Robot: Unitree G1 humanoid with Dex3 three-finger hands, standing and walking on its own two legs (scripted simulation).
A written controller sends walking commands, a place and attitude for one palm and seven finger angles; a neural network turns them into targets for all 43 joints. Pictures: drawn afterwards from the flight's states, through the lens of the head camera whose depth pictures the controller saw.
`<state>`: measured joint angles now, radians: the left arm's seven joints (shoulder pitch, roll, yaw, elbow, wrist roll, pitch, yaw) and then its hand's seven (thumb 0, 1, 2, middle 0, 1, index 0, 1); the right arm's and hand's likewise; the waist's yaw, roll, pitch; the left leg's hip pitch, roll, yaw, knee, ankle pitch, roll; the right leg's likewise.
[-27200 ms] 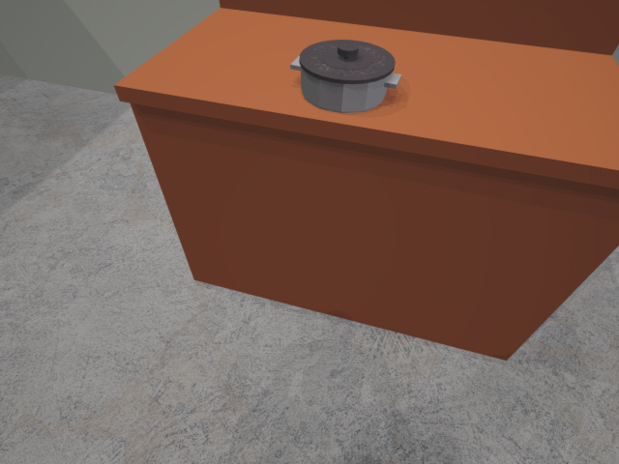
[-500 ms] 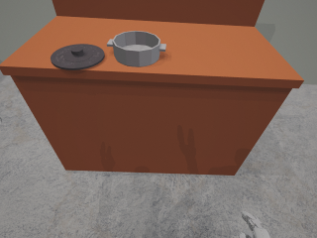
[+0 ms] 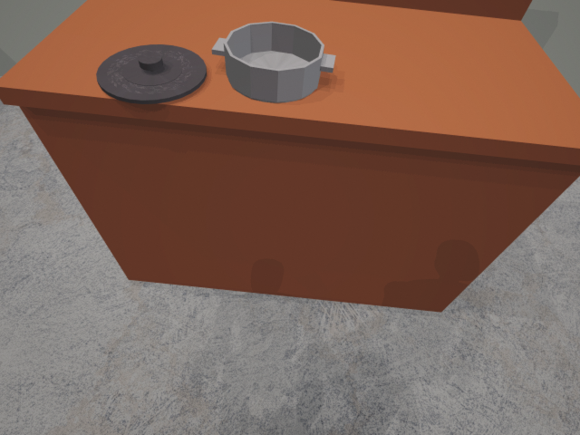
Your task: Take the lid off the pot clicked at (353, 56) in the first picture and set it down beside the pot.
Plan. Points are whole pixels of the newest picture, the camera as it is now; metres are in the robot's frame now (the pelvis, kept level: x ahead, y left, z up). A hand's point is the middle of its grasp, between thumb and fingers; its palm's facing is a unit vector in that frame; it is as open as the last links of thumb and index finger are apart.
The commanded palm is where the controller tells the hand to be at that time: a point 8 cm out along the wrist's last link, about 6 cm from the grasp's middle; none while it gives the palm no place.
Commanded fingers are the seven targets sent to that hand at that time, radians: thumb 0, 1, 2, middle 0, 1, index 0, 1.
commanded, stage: let the arm hang, fingers relaxed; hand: left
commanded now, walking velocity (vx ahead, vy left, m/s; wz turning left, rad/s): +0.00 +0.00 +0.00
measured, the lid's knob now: (150, 61) +0.74 +0.31 +0.10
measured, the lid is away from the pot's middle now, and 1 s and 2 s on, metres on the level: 0.24 0.24 0.24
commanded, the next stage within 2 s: look to check the result in 0.72 s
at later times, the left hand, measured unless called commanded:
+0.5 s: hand out of the picture +0.06 +0.20 -0.16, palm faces -0.02 -0.97 -0.22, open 7.3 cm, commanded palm none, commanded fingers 0.00 0.90 0.90 -0.20 -0.30 -0.20 -0.30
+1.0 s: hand out of the picture +0.03 +0.19 -0.17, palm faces -0.03 -0.98 -0.21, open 7.3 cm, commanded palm none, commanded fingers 0.00 0.90 0.90 -0.20 -0.30 -0.20 -0.30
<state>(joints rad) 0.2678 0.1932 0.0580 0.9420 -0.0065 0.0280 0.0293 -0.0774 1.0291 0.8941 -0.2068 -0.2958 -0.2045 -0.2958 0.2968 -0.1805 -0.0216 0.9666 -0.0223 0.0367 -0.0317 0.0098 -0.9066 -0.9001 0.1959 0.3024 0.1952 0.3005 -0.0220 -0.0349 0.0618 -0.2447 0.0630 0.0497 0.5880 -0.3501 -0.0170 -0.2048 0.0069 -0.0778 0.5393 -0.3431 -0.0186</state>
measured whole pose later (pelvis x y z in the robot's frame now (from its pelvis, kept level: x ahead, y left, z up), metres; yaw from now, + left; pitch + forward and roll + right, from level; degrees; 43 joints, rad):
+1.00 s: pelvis +0.01 +0.02 +0.01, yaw -3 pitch +0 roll +0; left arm 0.25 0.15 0.02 1.15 0.00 0.00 0.04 0.01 0.93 0.90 -0.20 -0.30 -0.20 -0.30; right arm 0.29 -0.13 -0.02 1.13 -0.01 0.02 -0.04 0.01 -0.91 -0.90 0.20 0.30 0.19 0.30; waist -0.03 0.01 0.05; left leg -0.13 0.04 0.11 0.44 -0.30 0.01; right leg -0.12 -0.01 -0.02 0.42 -0.28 0.01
